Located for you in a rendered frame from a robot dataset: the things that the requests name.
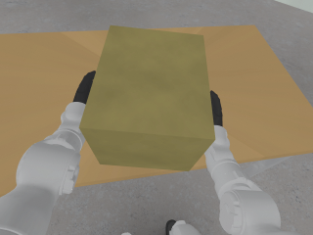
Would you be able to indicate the left robot forearm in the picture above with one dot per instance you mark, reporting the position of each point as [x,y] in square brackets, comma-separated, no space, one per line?
[68,135]

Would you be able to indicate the robot left upper arm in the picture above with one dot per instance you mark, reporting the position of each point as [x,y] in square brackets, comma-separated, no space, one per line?
[47,172]

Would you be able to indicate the carton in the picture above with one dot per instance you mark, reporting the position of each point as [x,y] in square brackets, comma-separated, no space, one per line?
[149,105]

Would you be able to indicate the robot left hand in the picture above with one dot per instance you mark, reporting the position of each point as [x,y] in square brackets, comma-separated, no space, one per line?
[83,90]

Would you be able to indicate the table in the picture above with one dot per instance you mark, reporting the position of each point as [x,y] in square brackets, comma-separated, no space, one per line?
[265,114]

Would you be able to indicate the robot right hand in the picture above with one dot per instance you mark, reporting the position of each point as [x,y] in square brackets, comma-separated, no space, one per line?
[216,109]

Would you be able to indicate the right robot forearm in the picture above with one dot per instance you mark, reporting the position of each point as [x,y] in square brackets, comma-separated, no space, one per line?
[224,169]

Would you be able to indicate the robot right upper arm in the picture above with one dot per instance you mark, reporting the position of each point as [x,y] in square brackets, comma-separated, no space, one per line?
[250,212]

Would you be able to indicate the robot right shin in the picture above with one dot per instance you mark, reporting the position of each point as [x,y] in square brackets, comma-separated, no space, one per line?
[178,223]

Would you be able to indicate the right robot foot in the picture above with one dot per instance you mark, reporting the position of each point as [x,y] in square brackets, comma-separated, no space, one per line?
[168,226]

